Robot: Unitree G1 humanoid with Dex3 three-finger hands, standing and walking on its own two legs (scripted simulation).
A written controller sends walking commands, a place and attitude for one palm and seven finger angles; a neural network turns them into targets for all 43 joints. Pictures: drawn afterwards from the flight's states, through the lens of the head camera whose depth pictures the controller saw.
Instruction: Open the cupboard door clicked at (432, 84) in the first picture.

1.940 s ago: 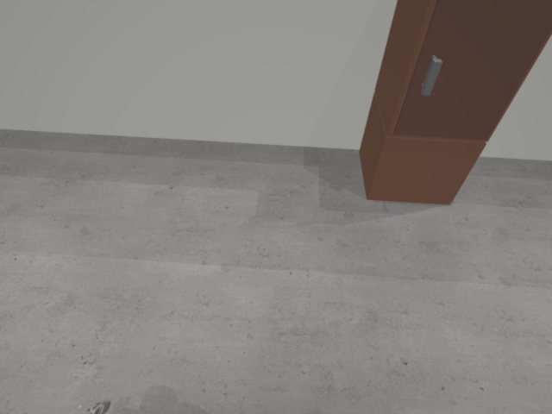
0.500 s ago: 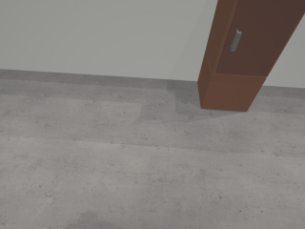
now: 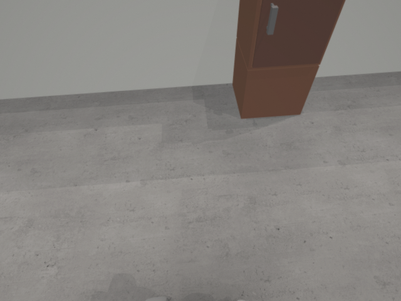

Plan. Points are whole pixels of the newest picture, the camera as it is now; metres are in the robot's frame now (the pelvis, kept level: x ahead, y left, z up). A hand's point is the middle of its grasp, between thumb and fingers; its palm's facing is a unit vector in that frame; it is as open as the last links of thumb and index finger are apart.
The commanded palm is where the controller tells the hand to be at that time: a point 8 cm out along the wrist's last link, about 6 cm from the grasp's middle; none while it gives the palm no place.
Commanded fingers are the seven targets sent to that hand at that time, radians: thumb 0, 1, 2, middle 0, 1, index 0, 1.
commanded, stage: walk to a spot facing it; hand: left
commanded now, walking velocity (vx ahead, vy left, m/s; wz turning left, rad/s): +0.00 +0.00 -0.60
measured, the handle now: (271, 18) +1.31 -0.23 -0.05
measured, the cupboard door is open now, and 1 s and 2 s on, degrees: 0 0 0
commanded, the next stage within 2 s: none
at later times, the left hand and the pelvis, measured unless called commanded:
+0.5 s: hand out of the picture +0.10 +0.25 -0.15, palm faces -0.19 -0.95 -0.25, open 7.4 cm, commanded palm none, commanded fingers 0.00 0.90 0.90 -0.20 -0.30 -0.20 -0.30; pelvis -0.02 +0.05 +0.02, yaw -15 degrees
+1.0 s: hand (173, 264) +0.22 +0.09 -0.14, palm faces -0.56 -0.80 -0.21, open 7.4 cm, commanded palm none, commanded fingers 0.00 0.90 0.90 -0.20 -0.30 -0.20 -0.30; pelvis +0.02 -0.01 +0.01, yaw -34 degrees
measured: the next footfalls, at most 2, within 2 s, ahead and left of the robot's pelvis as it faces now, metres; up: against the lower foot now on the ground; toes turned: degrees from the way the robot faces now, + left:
left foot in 0.46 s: +0.01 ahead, +0.16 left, +0.00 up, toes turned -14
right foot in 0.88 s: -0.03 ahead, -0.13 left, +0.00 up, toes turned -37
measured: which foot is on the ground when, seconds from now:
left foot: up 0.00-0.44, down 0.46-0.88, up 0.90-1.00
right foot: down 0.00-0.46, up 0.48-0.86, down 0.88-1.00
